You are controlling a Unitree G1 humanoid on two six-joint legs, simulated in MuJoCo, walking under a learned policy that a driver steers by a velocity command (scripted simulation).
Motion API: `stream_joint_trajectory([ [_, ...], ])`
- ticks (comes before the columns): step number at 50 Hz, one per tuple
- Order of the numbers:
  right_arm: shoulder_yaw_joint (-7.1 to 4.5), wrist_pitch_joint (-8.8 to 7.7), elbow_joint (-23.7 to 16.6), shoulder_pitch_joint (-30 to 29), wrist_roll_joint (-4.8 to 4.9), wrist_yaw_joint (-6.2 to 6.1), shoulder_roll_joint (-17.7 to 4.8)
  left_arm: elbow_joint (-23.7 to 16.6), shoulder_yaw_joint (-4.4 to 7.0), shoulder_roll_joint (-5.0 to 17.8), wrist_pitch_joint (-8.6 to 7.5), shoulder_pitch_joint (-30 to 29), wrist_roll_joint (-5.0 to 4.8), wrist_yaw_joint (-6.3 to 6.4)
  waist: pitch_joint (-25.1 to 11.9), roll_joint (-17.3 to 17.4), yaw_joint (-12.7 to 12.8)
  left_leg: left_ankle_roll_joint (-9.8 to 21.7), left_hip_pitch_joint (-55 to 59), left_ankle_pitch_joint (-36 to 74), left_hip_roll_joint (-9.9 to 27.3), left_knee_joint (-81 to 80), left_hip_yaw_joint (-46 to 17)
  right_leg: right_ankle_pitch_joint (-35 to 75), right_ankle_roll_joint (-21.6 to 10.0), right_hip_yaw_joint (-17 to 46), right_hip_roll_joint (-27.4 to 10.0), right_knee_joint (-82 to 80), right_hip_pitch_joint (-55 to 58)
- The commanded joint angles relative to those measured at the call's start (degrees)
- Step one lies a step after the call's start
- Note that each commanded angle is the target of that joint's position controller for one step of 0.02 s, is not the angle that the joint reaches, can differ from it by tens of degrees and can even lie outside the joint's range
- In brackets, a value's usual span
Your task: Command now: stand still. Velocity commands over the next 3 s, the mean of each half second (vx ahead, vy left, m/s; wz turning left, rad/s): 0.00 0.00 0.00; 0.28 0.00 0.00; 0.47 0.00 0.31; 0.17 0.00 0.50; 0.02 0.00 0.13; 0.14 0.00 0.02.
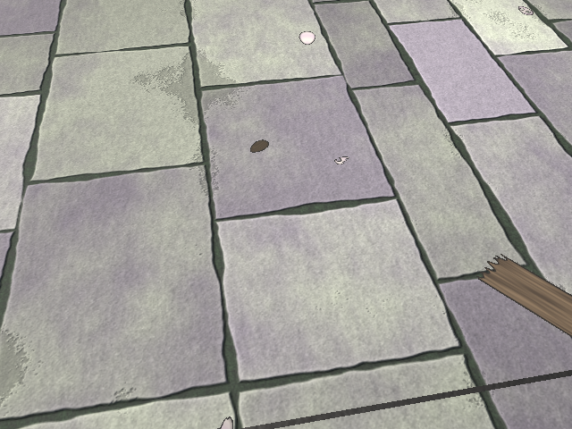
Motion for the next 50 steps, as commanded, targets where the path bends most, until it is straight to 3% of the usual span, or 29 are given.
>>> stream_joint_trajectory([
  [1, -0.55, -0.23, -0.1, 4.3, -0.01, -0.17, -4.1, 0.0, 0.48, 4.1, -0.16, 3.5, 0.0, 0.17, 2.9, 0.3, 0.1, 1.2, -5.1, 7.9, 7.2, -4.5, -6.2, 6.4, -1.1, 6.4, -6.7, -2.6, 1.4],
  [26, -0.3, -0.57, 0.9, 6.9, 0.0, -0.27, -2.7, 1.3, -0.01, 2.6, -0.13, 5.8, -0.06, 0.36, 3.6, 0.3, 0.0, 1.5, -4.8, 9.4, 7.2, -5.0, -6.4, 6.0, -0.5, 5.8, -6.9, -1.8, 0.7],
  [27, -0.26, -0.57, 1.0, 7.5, -0.08, -0.23, -2.5, 1.4, -0.11, 2.3, -0.09, 6.1, 0.0, 0.34, 2.5, 0.4, -0.2, 1.6, -4.4, 4.4, 6.9, -5.9, -6.5, 2.9, -0.6, 5.5, -6.4, -1.9, 1.0],
  [29, -1.34, -0.17, 1.0, 8.6, -0.14, -0.13, -4.9, 0.5, 0.25, 2.9, 0.07, 5.1, 0.29, 0.17, 4.0, 2.9, -1.0, 3.3, -5.1, -11.6, 6.8, -7.9, -8.9, -7.5, -1.1, 2.9, -3.3, 2.5, -2.5],
  [31, -2.64, 0.46, 1.2, 11.7, -0.09, 0.05, -7.4, -1.7, 0.58, 2.8, 0.05, 2.2, 1.32, -0.57, 8.2, 7.3, -3.0, 7.9, -4.6, -29.5, 12.3, -13.0, -17.7, -16.5, -1.5, -1.7, 0.0, 12.3, -13.1],
  [32, -3.07, 0.48, 1.3, 12.8, -0.17, 0.14, -7.8, -3.1, 0.49, 2.2, -0.26, 0.5, 2.04, -0.99, 11.1, 8.1, -3.7, 10.3, -5.0, -32.7, 16.3, -15.2, -22.0, -16.3, -1.6, -3.5, -1.1, 16.9, -17.2],
  [33, -3.28, 0.22, 1.4, 13.7, -0.46, 0.23, -7.5, -4.6, 0.6, 2.2, -0.76, -1.4, 2.21, -1.37, 13.0, 7.5, -4.2, 12.2, -5.0, -31.6, 19.1, -16.7, -24.8, -15.9, -1.7, -3.5, -3.1, 21.5, -20.9],
  [35, -3.71, -0.82, 1.3, 14.5, -1.13, 0.44, -7.7, -6.8, 1.2, 3.2, -1.94, -3.7, 2.04, -2.01, 13.2, 4.5, -3.8, 13.5, -0.2, -23.4, 20.4, -16.8, -25.1, -15.8, -1.7, -2.1, -5.4, 27.2, -28.1],
  [37, -3.89, -1.93, 0.6, 13.6, -0.95, 0.6, -7.7, -8.1, 1.72, 3.6, -3.1, -4.5, 1.53, -2.69, 11.0, 3.0, -2.9, 12.4, 3.0, -14.8, 18.5, -15.6, -20.7, -13.4, -1.3, -2.1, -6.1, 25.6, -28.5],
  [41, -4.13, -3.26, -0.3, 12.4, -0.84, 0.75, -8.5, -11.1, 2.53, 3.9, -3.54, -6.6, 0.67, -3.53, 8.6, 5.7, -1.9, 10.6, -1.0, -4.4, 15.6, -12.5, -13.6, -9.6, -1.4, -4.8, -4.3, 17.2, -18.5],
  [42, -4.2, -3.41, -0.6, 11.6, -0.66, 0.87, -8.9, -11.1, 2.68, 3.7, -3.54, -4.9, 0.42, -3.6, 8.2, 6.0, -0.7, 10.0, -3.8, -2.0, 15.2, -10.9, -12.0, -7.6, -1.7, -5.9, -3.4, 14.5, -13.4],
  [44, -4.11, -3.81, -1.3, 9.6, -0.28, 1.28, -9.1, -8.0, 3.67, 4.3, -3.8, 5.2, 0.14, -3.25, 5.3, 3.6, 4.1, 7.6, -12.0, 8.2, 11.9, -1.5, -7.4, -4.0, -2.3, -8.3, 0.5, 8.2, 4.3],
  [45, -3.62, -4.38, -1.5, 9.6, -0.45, 1.69, -8.0, -5.7, 4.95, 7.1, -4.37, 13.2, 0.42, -2.63, 1.0, -0.7, 7.4, 5.8, -16.5, 12.6, 8.6, 10.5, -3.0, -6.2, -3.4, -3.8, -2.3, 5.5, 15.2],
  [46, -2.36, -4.67, -4.4, 9.3, 0.23, 2.32, -3.4, -4.8, 6.59, 13.9, -4.68, 22.4, 1.36, -1.92, -4.7, -14.4, 10.0, 2.0, -27.6, 0.4, 1.1, 32.2, 4.3, -23.9, -8.7, 22.2, -19.2, -6.1, 24.4],
  [47, -3.31, -4.56, -5.6, 8.3, -0.93, 2.8, -5.9, -3.4, 6.4, 13.6, -3.69, 23.4, 1.0, -2.05, -4.4, -15.3, 8.1, 2.6, -34.1, -14.6, -1.2, 45.0, 0.7, -30.7, -12.5, 40.1, -25.1, -14.4, 21.1],
  [48, -3.56, -4.19, -6.6, 5.7, -1.52, 3.19, -6.4, -5.6, 5.73, 11.8, -3.36, 15.1, 0.9, -2.1, 1.8, -7.5, 3.9, 3.6, -36.8, -10.2, 3.6, 50.2, -1.8, -33.7, -12.1, 34.9, -24.5, -13.2, 14.6],
  [49, -3.37, -4.4, -7.0, 3.0, -1.47, 3.74, -5.6, -7.8, 5.11, 9.5, -3.76, 9.2, 0.72, -2.48, 4.8, -2.3, 2.5, 3.8, -36.2, -4.3, 5.7, 49.1, -2.4, -26.8, -11.2, 28.3, -22.4, -13.6, 8.6],
  [50, -3.4, -4.52, -7.1, 2.7, -1.09, 3.98, -4.7, -8.6, 4.63, 8.5, -4.3, 6.4, 0.68, -2.62, 5.6, -0.9, 0.5, 3.5, -33.3, -0.8, 7.2, 46.2, -2.5, -18.5, -9.8, 22.0, -19.6, -14.3, 4.8],
])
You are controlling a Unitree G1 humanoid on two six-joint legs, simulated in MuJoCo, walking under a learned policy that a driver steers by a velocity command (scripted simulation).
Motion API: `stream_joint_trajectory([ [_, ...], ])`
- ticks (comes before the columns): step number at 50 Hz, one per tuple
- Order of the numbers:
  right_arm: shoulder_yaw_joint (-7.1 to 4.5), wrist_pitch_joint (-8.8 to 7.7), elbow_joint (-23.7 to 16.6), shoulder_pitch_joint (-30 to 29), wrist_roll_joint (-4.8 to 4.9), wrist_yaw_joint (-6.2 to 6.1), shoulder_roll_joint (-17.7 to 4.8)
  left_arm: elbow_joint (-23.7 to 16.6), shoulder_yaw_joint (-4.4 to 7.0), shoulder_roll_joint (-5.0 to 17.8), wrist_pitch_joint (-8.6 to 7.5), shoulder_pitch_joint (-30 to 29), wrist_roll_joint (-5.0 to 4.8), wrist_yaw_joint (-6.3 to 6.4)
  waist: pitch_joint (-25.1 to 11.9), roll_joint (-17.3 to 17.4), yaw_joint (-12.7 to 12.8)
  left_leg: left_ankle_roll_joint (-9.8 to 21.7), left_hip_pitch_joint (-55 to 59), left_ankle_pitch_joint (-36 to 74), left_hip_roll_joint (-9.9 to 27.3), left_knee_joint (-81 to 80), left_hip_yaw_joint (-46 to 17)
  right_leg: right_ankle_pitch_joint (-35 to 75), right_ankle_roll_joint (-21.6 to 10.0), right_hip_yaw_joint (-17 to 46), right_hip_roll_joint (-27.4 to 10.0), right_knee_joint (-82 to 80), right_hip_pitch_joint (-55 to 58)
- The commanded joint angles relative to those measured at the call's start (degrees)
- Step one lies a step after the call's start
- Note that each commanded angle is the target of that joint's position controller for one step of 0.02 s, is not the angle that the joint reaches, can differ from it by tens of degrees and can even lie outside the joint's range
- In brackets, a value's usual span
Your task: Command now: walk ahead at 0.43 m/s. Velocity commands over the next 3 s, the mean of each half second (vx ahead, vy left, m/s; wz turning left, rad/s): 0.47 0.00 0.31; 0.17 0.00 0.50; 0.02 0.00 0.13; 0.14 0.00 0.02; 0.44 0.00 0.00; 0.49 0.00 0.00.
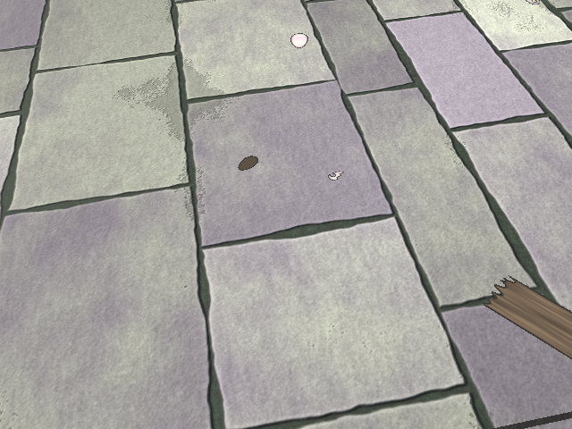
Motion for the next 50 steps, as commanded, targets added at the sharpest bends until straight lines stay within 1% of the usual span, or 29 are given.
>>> stream_joint_trajectory([
  [1, -0.42, -0.91, -5.0, -3.1, -0.43, 1.01, -1.4, 0.1, 0.2, 4.6, -0.7, 6.5, -0.19, 0.09, 5.5, -3.8, 0.1, 0.4, -19.5, 7.1, 4.8, 5.1, -1.8, -6.1, -6.3, 23.7, -16.7, -23.5, 8.2],
  [3, -0.62, 0.27, -4.7, -2.1, -0.53, 1.29, -1.2, 1.3, -0.37, 3.6, -1.57, 8.9, -0.15, 0.55, 4.3, -5.0, -0.9, -0.6, -18.5, 8.9, 4.3, 3.7, -0.2, 5.0, -5.6, 16.9, -14.6, -23.2, 9.2],
  [6, -0.85, 1.41, -6.8, -8.1, -0.01, 1.54, -1.3, 2.6, -0.63, 4.1, -2.2, 13.0, 0.03, 0.94, 5.5, -5.2, -0.3, -1.1, -23.8, 12.4, 3.8, 1.3, 0.4, 14.8, -5.1, 10.5, -14.1, -23.8, 11.6],
  [10, -0.27, 1.27, -11.1, -18.8, 0.37, 1.86, -0.3, 2.5, -1.4, 2.9, -2.63, 14.0, 0.14, 1.2, 7.4, -5.9, 1.0, -1.0, -24.1, 19.2, 1.9, -11.4, 2.6, 25.2, -3.7, 2.9, -12.3, -23.9, 11.3],
  [14, 0.2, 1.17, -14.1, -25.4, 0.42, 2.14, -0.1, 3.2, -1.38, 4.2, -3.02, 16.1, -0.1, 1.96, 7.7, -6.2, 2.1, 1.0, -18.2, 21.4, 0.0, -23.3, 7.5, 35.8, -2.7, -1.4, -13.7, -22.7, 15.0],
  [16, -0.4, 1.01, -14.0, -23.4, 0.32, 1.82, -1.5, 3.2, -1.04, 5.7, -3.04, 15.7, -0.12, 2.49, 5.2, -6.9, 0.6, 3.1, -14.0, 18.5, -2.7, -25.3, 9.5, 52.6, -1.9, -3.5, -14.5, -16.4, 19.5],
  [17, -0.87, 0.93, -13.3, -20.3, 0.23, 1.53, -2.4, 3.1, -0.76, 6.6, -2.84, 15.2, -0.03, 2.86, 3.0, -7.8, -0.9, 4.3, -10.8, 16.0, -4.5, -25.2, 10.4, 60.7, -1.5, -4.4, -14.8, -11.0, 21.3],
  [18, -1.54, 0.78, -11.8, -14.9, 0.18, 1.28, -3.4, 2.8, -0.44, 7.4, -2.39, 14.4, 0.24, 3.13, -0.1, -8.5, -3.3, 5.7, -5.9, 13.4, -6.1, -25.3, 10.7, 65.8, -1.4, -5.1, -15.3, -3.0, 22.0],
  [19, -2.39, 0.56, -9.7, -8.2, 0.03, 1.1, -4.8, 2.3, -0.13, 8.3, -1.92, 13.8, 0.29, 3.07, -3.8, -9.0, -5.8, 7.3, 1.3, 12.6, -7.2, -27.6, 10.1, 63.9, -1.5, -5.2, -15.5, 7.1, 20.9],
  [20, -3.58, 0.4, -7.9, -1.6, -0.71, 0.84, -7.1, 1.4, 0.13, 9.0, -1.73, 12.5, 0.03, 2.6, -6.8, -7.9, -9.5, 9.5, 11.6, 11.7, -5.4, -32.1, 6.0, 53.1, -1.1, -6.0, -14.3, 20.6, 13.7],
  [21, -5.05, 0.61, -7.9, 1.9, -0.98, 0.41, -12.1, -1.1, -0.32, 5.7, -1.86, 12.5, 0.32, 1.88, -11.7, 0.4, -9.1, 13.6, 22.7, 9.8, 9.0, -32.2, -13.0, 16.5, -0.1, -6.2, -9.4, 40.5, 0.7],
  [22, -5.57, 1.44, -8.7, 0.4, -0.3, 0.69, -14.6, -4.6, -0.39, 3.6, -2.03, 13.4, -1.38, 0.69, -16.5, 10.0, -5.4, 23.7, 34.6, 7.4, 19.8, -42.4, -45.1, -15.5, 1.8, 2.6, 2.6, 57.3, -20.4],
  [23, -5.19, 1.82, -8.9, -3.0, 0.65, 0.51, -12.9, -6.3, -0.03, 6.6, -2.64, 5.8, -0.54, 0.42, -9.5, 0.1, -5.1, 20.2, 30.1, 3.4, 17.4, -45.7, -38.6, -8.7, 0.6, 8.8, -2.5, 56.0, -27.8],
  [24, -4.55, 1.65, -9.8, -6.9, 0.96, 0.25, -10.7, -7.9, 0.04, 7.2, -3.35, 2.8, -0.91, 0.3, -3.6, -2.5, -3.5, 17.7, 21.9, 12.8, 16.5, -46.6, -31.3, -3.3, 0.7, 8.3, -4.5, 51.5, -26.9],
  [25, -3.95, 1.27, -10.1, -9.2, 0.82, 0.15, -8.5, -7.4, 0.14, 6.6, -3.32, 3.2, -0.74, 0.72, -0.2, -7.5, -0.5, 15.6, 14.5, 28.2, 14.4, -46.5, -25.3, -1.8, 1.5, 8.0, -6.0, 47.2, -22.7],
  [26, -3.54, 0.77, -10.4, -9.7, 1.23, -0.19, -7.5, -7.3, 0.2, 6.1, -2.25, 4.1, 0.21, 1.07, 0.3, -8.2, 1.2, 14.5, 9.5, 40.5, 12.1, -45.6, -19.7, -2.7, 2.7, 8.1, -6.8, 44.5, -18.4],
  [27, -3.14, 0.29, -10.4, -9.8, 1.42, -0.33, -6.8, -7.3, 0.07, 5.2, -0.85, 5.5, 0.95, 1.17, -0.2, -7.1, 2.4, 13.2, 6.5, 47.7, 10.1, -45.0, -15.5, -3.6, 3.7, 8.0, -7.1, 41.8, -14.9],
  [29, -3.18, -0.47, -10.2, -8.4, 1.49, -0.4, -8.3, -8.3, 0.08, 4.4, 1.11, 5.3, 1.14, 1.22, -0.8, -4.8, 3.4, 12.0, 4.8, 57.8, 7.4, -43.6, -11.6, -3.4, 5.3, 6.9, -6.4, 36.9, -14.1],
  [31, -3.48, -0.13, -10.4, -6.7, 1.4, -0.52, -10.0, -10.1, 0.1, 4.7, 2.03, 2.4, 1.03, 1.12, -1.7, -2.1, 2.8, 9.9, 5.4, 62.7, 5.1, -42.1, -9.7, 0.3, 6.2, 5.6, -5.5, 31.9, -15.7],
  [33, -3.42, 0.71, -10.9, -4.9, 1.49, -0.68, -10.0, -12.2, 0.08, 5.4, 2.51, -1.7, 0.84, 1.04, -2.8, 0.2, 1.3, 7.2, 7.0, 63.8, 3.8, -40.7, -9.5, 4.0, 6.7, 4.9, -4.8, 27.7, -17.5],
  [36, -3.39, 1.95, -11.6, -2.4, 1.58, -1.25, -10.0, -15.2, -0.19, 6.3, 2.93, -7.9, 0.4, 0.95, -3.7, 2.0, -1.1, 4.2, 10.7, 61.1, 3.3, -38.8, -11.5, 8.4, 6.7, 5.3, -4.0, 22.1, -19.7],
  [41, -3.92, 3.45, -13.0, 0.2, 0.68, -2.28, -11.1, -18.2, -0.7, 8.0, 2.82, -13.9, -0.16, 1.2, -2.5, 2.5, -3.5, 4.8, 17.5, 59.0, 5.5, -34.8, -17.8, 6.6, 5.9, 7.4, -2.4, 15.0, -22.6],
  [43, -4.15, 3.79, -14.1, -0.9, 0.21, -2.51, -11.7, -18.2, -0.78, 8.8, 2.34, -12.6, -0.36, 1.39, -2.2, 2.6, -2.7, 5.1, 18.1, 58.9, 6.0, -32.5, -19.6, 4.4, 4.9, 8.2, -1.8, 11.0, -20.0],
  [45, -4.2, 3.71, -15.4, -4.2, 0.16, -2.41, -11.9, -16.8, -0.64, 9.6, 1.78, -7.3, -0.48, 1.7, -2.6, 3.1, -0.3, 3.5, 14.7, 57.9, 4.7, -29.4, -19.8, 3.7, 3.1, 7.9, -0.6, 3.6, -10.0],
  [46, -4.17, 3.39, -15.9, -5.9, 0.75, -2.16, -12.0, -15.7, -0.45, 10.0, 1.34, -3.5, -0.23, 1.95, -3.2, 2.6, 1.9, 1.8, 12.3, 56.6, 2.7, -25.8, -19.3, 8.4, 2.0, 6.9, 0.1, -3.1, -2.5],
  [47, -3.8, 2.71, -16.9, -7.1, 1.61, -1.78, -11.2, -14.9, -0.08, 11.2, 0.5, 0.9, 0.29, 2.34, -5.6, -0.2, 4.3, -0.2, 7.8, 49.4, -0.2, -18.8, -18.1, 22.1, 0.2, 10.4, -4.2, -8.0, 7.8],
  [48, -2.86, 2.22, -18.6, -2.9, 2.21, -1.8, -7.4, -16.1, 0.4, 15.3, 0.34, 3.3, 0.25, 2.73, -12.7, -12.1, 2.6, -2.2, 0.1, 11.8, -6.5, -3.5, -11.5, 53.5, -5.0, 24.8, -20.7, -4.4, 20.1],
  [49, -3.56, 3.49, -17.7, 4.0, 2.2, -2.32, -9.0, -16.5, 0.65, 15.7, 1.79, 2.0, -1.21, 2.49, -19.0, -18.9, -0.4, -3.2, -5.1, -18.5, -12.9, 7.0, -6.7, 60.9, -14.7, 39.1, -29.1, -6.4, 20.5],
  [50, -3.72, 4.55, -15.4, 3.2, 0.16, -2.46, -10.9, -17.5, -0.14, 12.0, 2.4, -1.0, -1.53, 1.91, -13.1, -8.8, -1.4, -3.5, -7.4, -15.7, -9.7, 12.1, -9.0, 49.3, -14.9, 37.1, -26.9, -8.5, 13.6],
])
Over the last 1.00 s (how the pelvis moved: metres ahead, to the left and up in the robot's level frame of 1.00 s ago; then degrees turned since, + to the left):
0.14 -0.05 -0.01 0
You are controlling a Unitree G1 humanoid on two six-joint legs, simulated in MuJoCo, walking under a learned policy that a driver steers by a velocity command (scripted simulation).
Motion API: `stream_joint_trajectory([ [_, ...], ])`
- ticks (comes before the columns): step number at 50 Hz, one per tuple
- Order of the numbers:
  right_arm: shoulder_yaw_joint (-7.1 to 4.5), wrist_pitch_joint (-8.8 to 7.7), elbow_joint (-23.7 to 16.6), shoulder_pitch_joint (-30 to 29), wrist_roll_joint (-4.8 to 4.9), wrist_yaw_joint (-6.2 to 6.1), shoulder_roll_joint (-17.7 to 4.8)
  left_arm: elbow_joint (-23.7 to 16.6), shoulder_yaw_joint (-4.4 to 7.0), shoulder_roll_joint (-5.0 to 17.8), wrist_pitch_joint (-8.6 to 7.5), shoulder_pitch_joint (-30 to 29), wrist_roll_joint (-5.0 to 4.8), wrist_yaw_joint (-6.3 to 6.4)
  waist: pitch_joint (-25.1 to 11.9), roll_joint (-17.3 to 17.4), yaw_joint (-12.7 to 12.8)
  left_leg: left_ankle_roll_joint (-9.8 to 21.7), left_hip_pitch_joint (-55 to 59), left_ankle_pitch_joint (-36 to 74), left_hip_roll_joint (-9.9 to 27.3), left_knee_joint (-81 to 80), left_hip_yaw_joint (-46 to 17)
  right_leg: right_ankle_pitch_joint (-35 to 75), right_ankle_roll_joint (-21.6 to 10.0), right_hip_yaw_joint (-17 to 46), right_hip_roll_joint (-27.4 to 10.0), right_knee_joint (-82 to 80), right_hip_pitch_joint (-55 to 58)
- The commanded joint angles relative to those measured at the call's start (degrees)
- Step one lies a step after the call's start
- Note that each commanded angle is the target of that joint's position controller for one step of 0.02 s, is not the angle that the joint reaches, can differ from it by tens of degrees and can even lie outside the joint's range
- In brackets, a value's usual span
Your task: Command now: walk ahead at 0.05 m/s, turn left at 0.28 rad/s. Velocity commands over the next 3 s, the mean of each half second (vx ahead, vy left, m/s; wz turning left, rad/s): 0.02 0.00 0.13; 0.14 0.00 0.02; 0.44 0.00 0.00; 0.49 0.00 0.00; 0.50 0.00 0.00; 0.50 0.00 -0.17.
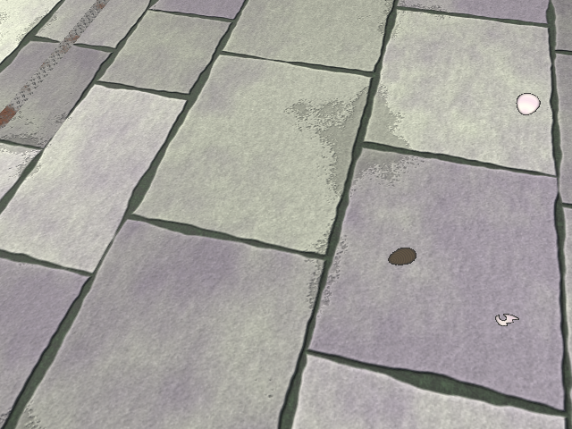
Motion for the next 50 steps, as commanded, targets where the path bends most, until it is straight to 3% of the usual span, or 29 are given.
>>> stream_joint_trajectory([
  [1, -1.03, 1.09, -1.3, 5.8, -1.66, 0.08, -5.5, -2.9, 1.14, 5.0, 0.74, 5.0, -0.73, -0.07, -11.1, -2.7, 1.3, -2.4, -10.3, -3.3, 3.2, 21.0, 0.4, 31.7, -13.8, 24.4, -22.3, -12.2, 15.9],
  [2, -0.82, 1.7, -1.8, 4.0, -1.23, 0.47, -4.6, -3.0, 0.57, 3.8, 1.13, 2.8, 0.06, -0.05, -8.4, -2.8, 0.5, -3.0, -9.6, -0.9, 4.4, 17.5, 0.7, 22.7, -10.8, 19.2, -18.3, -14.6, 12.1],
  [4, -0.18, 2.82, -1.5, 3.8, -0.92, 1.27, -3.4, -2.3, 0.72, 5.1, 1.23, 2.5, 0.98, 0.06, -6.8, -8.2, 0.4, -4.1, -6.4, 3.5, 4.6, 13.4, 2.8, 15.4, -8.3, 12.8, -13.1, -17.0, 8.4],
  [8, 0.88, 3.53, -0.8, 2.1, -0.58, 1.23, -2.2, -0.4, 0.73, 6.0, 0.76, 4.8, 0.74, -0.22, -7.8, -8.7, 1.1, -4.5, -3.5, 3.2, 5.5, 0.5, 4.9, 7.8, -8.0, 11.3, -12.5, -18.3, 9.9],
  [13, 1.93, 3.43, 0.0, -1.2, -0.17, 0.88, -2.3, 1.3, 1.42, 7.8, 2.2, 7.0, 0.89, -0.8, -6.3, -10.3, 3.1, -2.8, 1.4, 5.5, 7.2, -14.8, 8.3, -8.0, -8.0, 14.2, -12.9, -20.0, 8.9],
  [16, 2.55, 1.91, 2.1, 1.1, -0.42, 0.5, -1.6, 2.6, 1.47, 7.5, 3.09, 8.4, 0.36, -0.61, -4.6, -7.1, 1.6, 0.1, 10.0, 16.3, 8.3, -31.3, 7.4, -12.3, -3.9, 13.6, -11.8, -19.0, 3.6],
  [17, 2.55, 1.11, 1.7, 0.5, -1.2, 0.18, -3.2, 2.5, 1.24, 6.3, 2.92, 9.0, 0.15, -0.79, -4.4, -4.0, 2.3, 1.3, 11.6, 15.4, 13.2, -34.2, 1.2, -12.6, -1.1, 12.6, -10.6, -17.1, 1.4],
  [18, 2.25, 0.62, 1.4, -1.5, -1.17, -0.03, -6.0, 2.0, 0.84, 4.3, 2.66, 9.5, -0.64, -1.08, -3.5, 2.9, 4.3, 3.7, 6.5, 10.4, 19.1, -36.2, -6.7, -11.3, 1.3, 7.1, -5.5, -14.4, 1.9],
  [19, 3.29, 0.02, 2.1, -3.7, -0.58, 0.33, -2.8, 2.9, 0.66, 3.6, 2.62, 7.6, -0.6, -1.24, -1.7, 4.6, 4.6, 4.3, -4.1, 5.9, 21.3, -39.2, -8.0, -4.7, 1.8, 4.2, -3.4, -12.2, 10.9],
  [20, 3.99, -0.6, 2.2, -5.8, -0.63, 0.4, -1.0, 3.9, 0.5, 3.1, 2.46, 8.1, -0.2, -1.44, -1.2, 4.8, 5.8, 2.4, -7.0, 4.8, 19.5, -40.0, -6.2, -0.8, 1.6, 4.7, -4.1, -12.3, 15.9],
  [23, 3.9, -1.4, 4.5, -3.5, -0.15, -0.04, -2.1, 6.9, 0.93, 5.0, 1.87, 10.8, 0.3, -1.66, -1.7, 4.4, 5.7, 0.1, -4.4, 9.6, 15.6, -38.8, -2.0, 2.2, 0.5, 6.1, -5.9, -12.6, 17.7],
  [27, 4.02, -1.27, 6.9, -0.4, 0.02, -0.16, -1.2, 10.0, 0.38, 3.6, 1.63, 11.1, 0.08, -1.38, -1.0, 0.3, 4.4, 0.9, 0.3, 14.8, 15.1, -36.5, -0.5, 1.6, 0.7, 6.6, -6.2, -14.0, 14.0],
  [35, 4.4, -1.4, 10.2, 1.3, 0.08, -0.41, -0.1, 14.6, -0.13, 2.3, 1.71, 12.2, 0.05, -0.72, -1.5, -1.4, 3.9, 1.1, 2.5, 19.4, 14.9, -35.2, 0.7, 3.9, 0.7, 6.7, -6.5, -13.8, 14.7],
  [36, 4.4, -1.38, 10.7, 2.2, -0.03, -0.41, 0.0, 15.2, -0.18, 2.1, 1.78, 12.6, 0.09, -0.7, -2.6, -1.0, 3.7, 1.4, 3.0, 14.6, 14.5, -35.9, 0.7, 0.0, 0.5, 6.2, -5.8, -13.3, 14.9],
  [38, 3.48, -0.99, 11.2, 3.5, -0.16, -0.36, -2.2, 15.1, 0.29, 2.7, 2.1, 11.9, 0.37, -0.87, -0.9, 1.8, 2.9, 3.7, 2.0, -1.6, 14.6, -37.1, -1.7, -12.8, -0.3, 3.2, -2.3, -8.0, 10.7],
  [40, 2.6, -0.73, 11.5, 6.2, -0.13, -0.24, -3.9, 13.5, 0.34, 1.8, 2.11, 8.4, 1.04, -1.5, 4.4, 5.6, 1.0, 7.7, 3.0, -14.3, 20.3, -42.6, -9.8, -16.5, -0.5, -0.6, 0.4, 0.0, -0.1],
  [41, 2.21, -0.92, 11.8, 6.7, -0.16, -0.25, -4.3, 12.6, 0.13, 0.8, 1.76, 7.0, 1.55, -1.83, 7.0, 7.1, 0.6, 9.7, 3.8, -15.0, 24.2, -44.7, -13.4, -14.2, -0.5, -2.3, -0.7, 3.9, -4.0],
  [43, 1.93, -1.86, 12.3, 8.2, -0.72, -0.12, -3.6, 10.9, 0.61, 1.8, 0.6, 4.7, 1.62, -2.2, 8.3, 6.0, 0.2, 11.9, 8.1, -6.9, 27.2, -45.4, -15.7, -14.2, -1.0, -1.2, -3.6, 9.6, -10.5],
  [46, 1.41, -3.41, 12.7, 8.7, -0.86, 0.12, -3.6, 9.0, 1.4, 2.7, -1.17, 3.2, 0.88, -2.95, 6.0, 4.8, 0.8, 11.1, 14.1, 8.3, 25.7, -42.4, -10.3, -13.8, -1.0, -1.6, -4.7, 7.7, -11.4],
  [48, 1.18, -3.91, 12.6, 7.5, -0.72, 0.3, -3.9, 8.7, 1.7, 2.0, -1.59, 4.8, 0.3, -3.24, 4.1, 5.3, 2.6, 9.5, 10.8, 16.0, 24.0, -39.8, -6.1, -10.5, -1.1, -3.6, -3.1, 2.6, -3.0],
  [49, 1.14, -3.97, 12.1, 5.2, -0.3, 0.4, -4.0, 10.0, 1.8, 1.0, -1.68, 9.2, 0.09, -3.26, 3.1, 4.6, 5.4, 7.9, 5.2, 18.2, 22.2, -37.0, -2.9, -6.4, -1.3, -5.3, -1.5, -2.5, 6.7],
  [50, 1.32, -4.18, 11.6, 4.1, -0.19, 0.58, -3.6, 12.6, 2.52, 1.6, -1.76, 16.0, 0.0, -2.98, 0.8, 2.4, 8.2, 6.3, -0.9, 23.4, 19.4, -31.1, 0.0, -4.7, -1.3, -5.9, 1.2, -5.7, 18.9],
])
Over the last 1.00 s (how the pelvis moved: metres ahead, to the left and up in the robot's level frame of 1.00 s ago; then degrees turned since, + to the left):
0.48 0.03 -0.01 28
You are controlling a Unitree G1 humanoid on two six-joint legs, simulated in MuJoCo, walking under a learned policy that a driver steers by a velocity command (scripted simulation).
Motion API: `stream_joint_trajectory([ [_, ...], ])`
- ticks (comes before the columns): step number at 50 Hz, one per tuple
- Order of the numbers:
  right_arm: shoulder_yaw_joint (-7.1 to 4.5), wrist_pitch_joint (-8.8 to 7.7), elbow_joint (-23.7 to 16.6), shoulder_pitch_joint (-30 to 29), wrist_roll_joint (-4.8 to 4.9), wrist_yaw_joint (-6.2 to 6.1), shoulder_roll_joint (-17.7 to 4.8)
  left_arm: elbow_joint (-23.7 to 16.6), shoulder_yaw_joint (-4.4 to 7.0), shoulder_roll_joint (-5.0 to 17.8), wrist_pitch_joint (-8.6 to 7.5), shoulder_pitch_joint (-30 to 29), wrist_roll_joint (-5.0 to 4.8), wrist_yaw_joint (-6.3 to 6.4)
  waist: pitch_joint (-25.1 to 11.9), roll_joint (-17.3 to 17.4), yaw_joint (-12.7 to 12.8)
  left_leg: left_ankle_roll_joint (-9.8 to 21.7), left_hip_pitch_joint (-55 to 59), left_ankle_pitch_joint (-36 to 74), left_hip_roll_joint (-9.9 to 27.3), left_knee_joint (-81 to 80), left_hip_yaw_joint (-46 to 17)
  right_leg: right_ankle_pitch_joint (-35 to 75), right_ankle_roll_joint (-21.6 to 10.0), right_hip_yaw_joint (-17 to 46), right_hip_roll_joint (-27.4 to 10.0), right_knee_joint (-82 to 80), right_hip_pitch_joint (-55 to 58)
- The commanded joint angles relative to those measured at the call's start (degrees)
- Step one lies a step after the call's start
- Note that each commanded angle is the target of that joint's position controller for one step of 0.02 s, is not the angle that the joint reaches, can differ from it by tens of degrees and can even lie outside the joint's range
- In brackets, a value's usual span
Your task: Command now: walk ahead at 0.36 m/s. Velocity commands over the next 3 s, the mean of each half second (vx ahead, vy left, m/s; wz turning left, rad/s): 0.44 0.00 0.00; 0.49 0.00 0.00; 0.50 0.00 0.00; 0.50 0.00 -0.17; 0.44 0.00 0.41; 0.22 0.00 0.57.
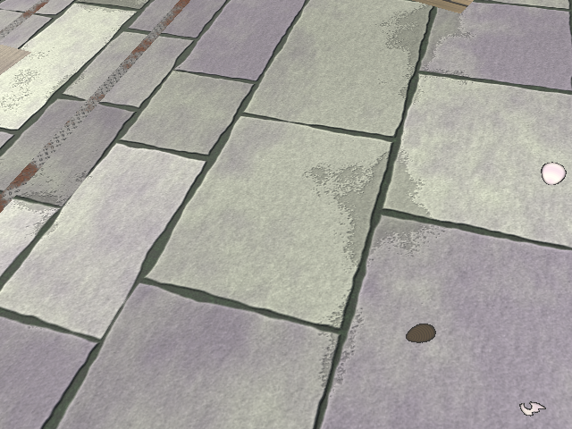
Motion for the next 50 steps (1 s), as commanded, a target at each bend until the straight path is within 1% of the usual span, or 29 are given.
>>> stream_joint_trajectory([
  [1, -0.63, -1.75, -3.8, -5.0, 0.19, 0.46, -5.8, 2.5, 2.78, 6.4, -1.4, 16.0, 0.01, 0.81, 1.2, -4.5, 10.0, 6.4, -23.5, 17.0, 5.8, 12.8, -1.3, 0.5, -1.5, 5.1, -1.7, -10.1, 26.3],
  [2, 0.65, -2.1, -6.5, -4.6, 0.66, 0.92, -0.9, 3.6, 4.43, 13.7, -1.51, 24.5, 0.58, 1.36, -4.1, -20.0, 11.5, 3.0, -35.2, 0.9, -2.1, 33.4, 6.5, -14.2, -6.9, 31.7, -18.3, -21.0, 34.5],
  [3, -0.52, -1.81, -7.2, -6.7, -0.81, 1.18, -5.0, 4.9, 3.57, 10.9, -0.64, 23.3, 0.23, 1.14, -1.5, -15.2, 9.1, 4.0, -39.5, -8.3, -1.9, 43.7, 1.8, -16.9, -9.4, 42.4, -21.9, -25.3, 28.8],
  [4, -0.58, -1.58, -7.6, -8.3, -0.89, 1.62, -4.5, 2.4, 2.83, 8.8, -0.44, 15.3, 0.33, 0.98, 4.0, -7.5, 5.2, 5.2, -41.7, -3.4, 2.4, 47.7, 0.0, -18.7, -8.8, 36.1, -20.9, -24.4, 22.9],
  [5, -0.21, -1.81, -7.3, -9.0, -0.66, 2.25, -3.2, 0.6, 2.28, 6.8, -0.79, 10.0, 0.25, 0.66, 6.2, -3.6, 3.7, 5.3, -40.5, 2.1, 4.4, 46.8, -0.2, -13.4, -7.8, 30.2, -18.4, -25.3, 17.8],
  [6, -0.2, -1.84, -7.1, -8.7, -0.53, 2.59, -2.3, -0.2, 1.84, 6.0, -1.21, 7.7, 0.15, 0.66, 6.6, -3.0, 2.0, 5.0, -38.5, 5.4, 5.8, 44.7, 0.2, -7.2, -6.6, 24.8, -15.9, -26.2, 15.2],
  [8, -0.34, -1.01, -6.6, -7.5, -1.25, 3.01, -2.3, 0.8, 0.94, 4.1, -2.09, 8.6, 0.01, 0.94, 5.3, -4.6, 0.8, 3.8, -36.3, 8.5, 6.2, 42.8, 2.1, 5.6, -5.4, 17.3, -12.6, -26.3, 14.8],
  [11, -0.58, -0.06, -8.2, -11.6, -1.07, 3.23, -2.5, 3.0, 0.52, 4.3, -2.8, 13.3, -0.27, 1.24, 5.2, -5.2, 0.9, 2.4, -40.5, 11.2, 6.1, 40.5, 4.6, 21.1, -5.8, 11.7, -11.4, -25.6, 17.8],
  [14, -0.21, 0.19, -11.5, -20.1, -0.89, 3.35, -1.8, 3.8, -0.04, 3.7, -2.86, 15.4, -0.2, 1.35, 6.7, -5.4, 2.2, 1.1, -43.0, 14.8, 5.5, 33.1, 6.8, 28.7, -6.2, 8.5, -10.1, -26.0, 17.7],
  [16, 0.3, 0.07, -13.5, -25.0, -0.52, 3.45, -0.8, 4.1, -0.34, 3.3, -2.95, 15.7, -0.22, 1.46, 7.5, -5.9, 3.0, 1.0, -40.7, 18.0, 4.4, 25.1, 8.2, 31.5, -6.0, 6.5, -9.1, -26.2, 16.8],
  [18, 0.62, 0.01, -14.8, -28.4, -0.19, 3.44, -0.6, 4.6, -0.37, 3.6, -3.09, 16.6, -0.21, 1.72, 7.8, -6.3, 3.6, 1.6, -37.4, 20.2, 3.1, 18.6, 9.4, 34.3, -5.8, 5.7, -9.4, -26.3, 17.3],
  [20, 0.51, -0.06, -15.8, -29.5, -0.12, 3.22, -1.2, 5.1, -0.25, 4.3, -3.14, 16.9, -0.11, 1.99, 7.8, -6.5, 3.3, 3.1, -34.9, 20.3, 2.3, 14.9, 9.6, 38.2, -5.8, 5.6, -10.8, -25.7, 19.7],
  [22, -0.06, -0.39, -15.6, -27.0, -0.16, 2.7, -2.4, 5.1, -0.08, 5.0, -3.19, 15.3, 0.03, 2.22, 6.0, -6.4, 1.3, 5.3, -30.3, 17.9, 0.6, 12.8, 9.7, 49.6, -5.3, 4.6, -11.7, -21.3, 22.8],
  [23, -0.57, -0.63, -14.6, -23.1, -0.2, 2.28, -3.4, 5.1, 0.13, 5.6, -3.11, 14.4, 0.21, 2.4, 3.7, -6.9, -0.5, 6.3, -26.2, 15.5, -0.8, 12.5, 9.9, 57.3, -4.7, 4.1, -11.9, -16.3, 24.4],
  [24, -1.31, -0.98, -12.4, -16.2, -0.17, 1.82, -4.6, 5.0, 0.33, 6.1, -2.81, 13.8, 0.48, 2.47, -0.1, -6.9, -3.3, 7.4, -19.7, 13.7, -2.4, 11.2, 9.9, 61.6, -4.1, 3.5, -11.5, -7.9, 25.2],
  [25, -2.16, -1.45, -9.4, -7.1, -0.53, 1.28, -5.8, 4.8, 0.42, 6.4, -2.43, 13.0, 0.28, 2.4, -4.6, -5.7, -7.1, 8.6, -8.6, 15.4, -2.2, 7.4, 9.3, 57.1, -3.3, 2.3, -9.8, 3.6, 21.3],
  [26, -3.45, -1.74, -7.7, 1.7, -2.02, 0.66, -10.1, 3.4, -0.17, 4.4, -2.35, 13.9, -0.16, 2.07, -10.9, -0.9, -9.3, 11.3, 4.9, 7.2, 9.2, 6.4, -3.2, 37.8, -2.7, 0.6, -7.1, 20.5, 10.2],
  [27, -4.41, -1.5, -8.0, 2.6, -2.71, 0.97, -14.3, 3.0, -1.12, -2.3, -2.1, 21.7, -2.1, 1.2, -17.1, 11.4, -4.3, 20.7, 18.7, 2.7, 26.0, -0.3, -34.4, -11.1, -0.5, 0.3, 4.6, 43.2, -10.9],
  [28, -4.13, -0.84, -8.4, -2.2, -0.15, 1.55, -11.6, 2.8, 0.45, 4.2, -1.88, 16.1, -0.73, 1.37, -13.6, 2.0, -4.4, 19.4, 13.3, -5.4, 23.1, -5.8, -37.4, -9.0, -1.9, 7.6, 2.5, 46.6, -16.4],
  [29, -3.13, -0.98, -9.6, -8.8, 0.45, 1.64, -8.4, 0.5, 0.79, 4.7, -2.14, 10.0, -0.47, 1.17, -4.4, 1.1, -2.3, 17.1, 4.2, -5.3, 21.4, -7.5, -27.2, -2.9, -2.2, 7.3, -0.7, 44.1, -18.3],
  [30, -2.31, -1.54, -9.7, -11.5, 0.26, 1.87, -5.2, 0.0, 0.75, 4.0, -2.42, 7.5, -0.29, 1.04, -0.6, -1.5, -0.9, 15.4, -3.1, 1.7, 18.9, -9.7, -21.2, 0.6, -2.2, 7.1, -2.6, 40.6, -16.1],
  [32, -1.15, -2.47, -8.1, -11.2, 0.19, 1.45, -1.9, 0.6, 0.64, 1.8, -1.12, 9.0, 1.0, 0.57, 1.4, -0.6, 2.6, 12.1, -11.2, 11.7, 14.5, -11.4, -12.0, 2.2, -1.2, 7.0, -4.7, 35.2, -9.8],
  [33, -0.93, -2.96, -7.3, -9.6, 0.18, 1.32, -1.6, 0.9, 0.56, 0.8, -0.44, 9.7, 1.15, 0.26, 1.3, -0.3, 3.2, 11.8, -12.3, 15.0, 13.8, -11.7, -9.8, 2.3, -0.6, 6.5, -4.9, 33.7, -8.5],
  [34, -0.99, -3.42, -6.6, -7.9, 0.27, 1.23, -2.3, 0.6, 0.57, 0.4, 0.06, 9.2, 1.25, 0.04, 1.5, -0.2, 3.6, 11.9, -12.6, 18.0, 13.2, -12.1, -8.1, 2.6, -0.1, 5.8, -5.0, 32.4, -8.9],
  [36, -1.24, -3.78, -5.9, -5.9, 0.35, 1.16, -4.2, -0.9, 0.68, 0.8, 0.87, 5.3, 1.34, -0.27, 3.0, 0.2, 3.6, 11.9, -12.6, 18.9, 12.4, -13.7, -5.4, 5.6, 1.0, 4.6, -5.9, 29.1, -12.5],
  [39, -0.99, -3.55, -5.4, -2.5, 0.43, 1.2, -4.3, -3.9, 0.77, 1.8, 1.15, -3.2, 1.02, -0.53, 5.1, 0.3, 1.8, 11.1, -10.0, 21.3, 11.2, -15.3, -3.2, 12.0, 2.5, 3.0, -6.9, 21.7, -18.6],
  [42, -0.62, -3.42, -4.8, 0.4, 0.48, 1.17, -4.0, -6.1, 0.34, 1.2, 0.84, -9.6, 0.46, -0.64, 5.5, 0.7, 0.0, 9.7, -7.2, 27.7, 9.9, -14.6, -0.6, 17.0, 3.1, 1.1, -5.8, 12.5, -18.8],
  [47, -0.39, -3.2, -3.1, 5.4, -0.08, 0.55, -4.1, -8.9, -0.13, 1.0, 0.37, -17.2, 0.24, -0.48, 5.9, 1.9, -2.5, 9.8, 1.9, 36.0, 11.5, -11.8, 0.7, 17.8, 1.7, -1.0, -3.4, 3.1, -19.1],
  [50, -0.63, -2.96, -2.6, 4.9, -0.6, 0.01, -5.0, -9.9, 0.17, 1.9, -0.32, -17.4, 0.24, -0.3, 5.7, 2.3, -1.2, 9.8, 6.5, 45.3, 13.5, -7.6, 1.1, 12.5, -0.6, -1.3, -1.8, -0.6, -16.6],
])
Over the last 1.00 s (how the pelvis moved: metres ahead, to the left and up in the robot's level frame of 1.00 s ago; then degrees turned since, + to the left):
0.11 -0.02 0.01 1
